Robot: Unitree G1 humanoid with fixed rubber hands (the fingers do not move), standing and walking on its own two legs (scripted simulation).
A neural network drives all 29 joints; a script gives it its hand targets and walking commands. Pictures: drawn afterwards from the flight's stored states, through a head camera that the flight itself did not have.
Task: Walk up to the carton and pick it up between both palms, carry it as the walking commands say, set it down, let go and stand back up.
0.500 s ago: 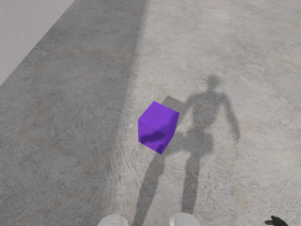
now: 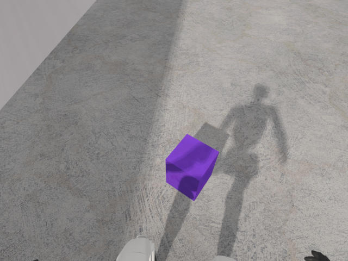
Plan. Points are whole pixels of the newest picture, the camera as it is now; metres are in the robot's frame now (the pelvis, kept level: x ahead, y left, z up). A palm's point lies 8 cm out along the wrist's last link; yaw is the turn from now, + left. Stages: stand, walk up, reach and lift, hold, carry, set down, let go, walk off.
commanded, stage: walk up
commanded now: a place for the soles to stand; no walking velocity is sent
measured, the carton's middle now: (190, 168) +0.64 -0.07 -0.59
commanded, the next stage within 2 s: none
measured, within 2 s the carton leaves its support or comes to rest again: neither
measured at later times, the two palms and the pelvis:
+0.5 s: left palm (47, 237) +0.17 +0.31 -0.09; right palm (316, 248) +0.17 -0.31 -0.08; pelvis +0.06 +0.00 +0.02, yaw -1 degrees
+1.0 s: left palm (59, 237) +0.17 +0.28 -0.06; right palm out of the picture +0.14 -0.32 -0.07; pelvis +0.06 -0.02 +0.05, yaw +0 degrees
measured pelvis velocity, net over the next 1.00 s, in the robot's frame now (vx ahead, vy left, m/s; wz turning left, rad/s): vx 0.06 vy -0.02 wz -0.01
